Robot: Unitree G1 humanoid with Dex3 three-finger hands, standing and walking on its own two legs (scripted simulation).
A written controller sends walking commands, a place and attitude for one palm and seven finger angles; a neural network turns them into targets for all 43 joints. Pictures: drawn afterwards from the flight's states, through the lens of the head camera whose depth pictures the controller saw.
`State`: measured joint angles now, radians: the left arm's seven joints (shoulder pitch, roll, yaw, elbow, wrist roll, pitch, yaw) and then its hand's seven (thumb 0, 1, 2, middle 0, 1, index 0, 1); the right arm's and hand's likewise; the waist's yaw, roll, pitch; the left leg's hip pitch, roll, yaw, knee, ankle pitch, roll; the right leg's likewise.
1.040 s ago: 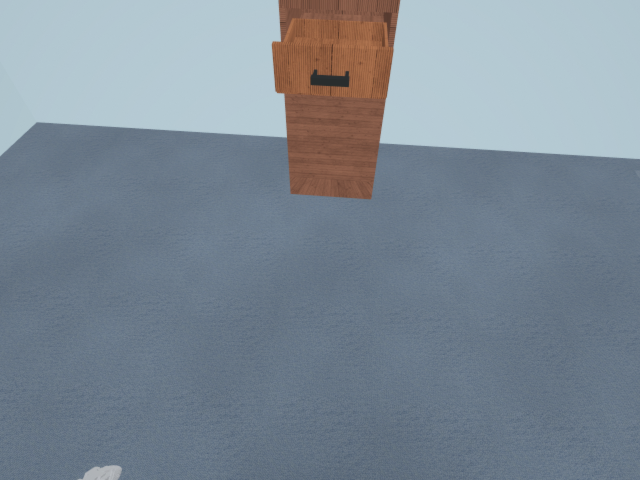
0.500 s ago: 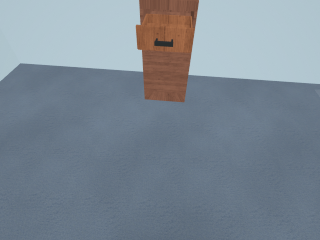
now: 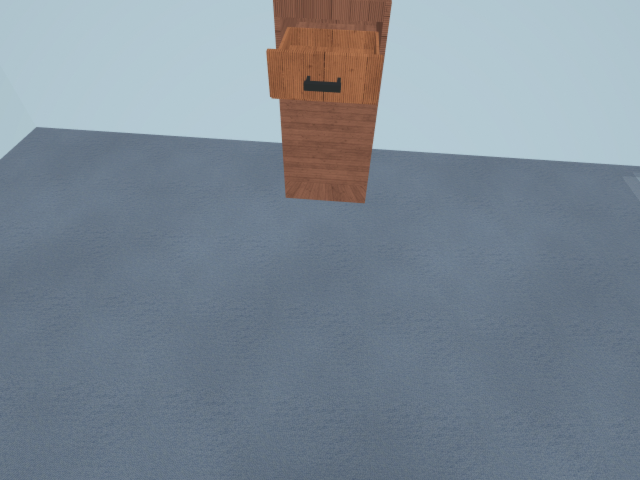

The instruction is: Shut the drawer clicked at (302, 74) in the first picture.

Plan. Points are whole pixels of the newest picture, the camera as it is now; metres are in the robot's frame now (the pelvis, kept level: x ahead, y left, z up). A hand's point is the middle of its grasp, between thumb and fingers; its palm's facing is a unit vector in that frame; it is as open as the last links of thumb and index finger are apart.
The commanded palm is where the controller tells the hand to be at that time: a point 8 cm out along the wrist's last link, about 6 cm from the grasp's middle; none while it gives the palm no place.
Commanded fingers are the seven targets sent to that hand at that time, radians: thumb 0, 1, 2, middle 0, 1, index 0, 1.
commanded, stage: look at it before walking up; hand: left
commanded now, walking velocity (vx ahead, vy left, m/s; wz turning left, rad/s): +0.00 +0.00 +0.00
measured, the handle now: (323, 83) +1.16 +0.06 -0.04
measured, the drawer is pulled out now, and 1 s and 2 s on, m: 0.28 0.28 0.28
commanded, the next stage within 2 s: walk to a spot facing it in 0.50 s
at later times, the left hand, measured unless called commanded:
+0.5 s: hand out of the picture +0.06 +0.25 -0.16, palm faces -0.01 -0.94 -0.33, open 7.4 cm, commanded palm none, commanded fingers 0.00 0.90 0.90 -0.20 -0.30 -0.20 -0.30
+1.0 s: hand out of the picture +0.07 +0.17 -0.19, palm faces -0.09 -0.98 -0.19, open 7.4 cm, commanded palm none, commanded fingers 0.00 0.90 0.90 -0.20 -0.30 -0.20 -0.30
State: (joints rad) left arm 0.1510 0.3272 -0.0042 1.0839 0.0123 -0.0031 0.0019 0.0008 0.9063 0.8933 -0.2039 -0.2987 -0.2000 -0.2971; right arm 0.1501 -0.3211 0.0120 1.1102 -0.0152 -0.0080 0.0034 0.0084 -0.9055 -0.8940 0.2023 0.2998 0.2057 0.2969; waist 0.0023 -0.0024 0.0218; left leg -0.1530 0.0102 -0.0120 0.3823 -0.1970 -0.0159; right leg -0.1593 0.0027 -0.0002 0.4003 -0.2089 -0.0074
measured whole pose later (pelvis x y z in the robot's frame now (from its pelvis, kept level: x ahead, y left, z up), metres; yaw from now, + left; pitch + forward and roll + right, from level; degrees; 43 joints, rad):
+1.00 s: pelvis +0.08 -0.02 -0.02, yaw -8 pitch -1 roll +1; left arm 0.35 0.18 0.04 1.09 0.02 0.00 -0.03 0.00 0.91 0.89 -0.20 -0.30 -0.20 -0.30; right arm 0.39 -0.18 -0.02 1.12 -0.03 -0.05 -0.01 0.01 -0.91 -0.89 0.20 0.30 0.20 0.30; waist 0.00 0.00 0.03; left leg -0.07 0.06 0.11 0.53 -0.42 -0.04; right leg -0.30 -0.01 -0.06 0.69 -0.42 -0.04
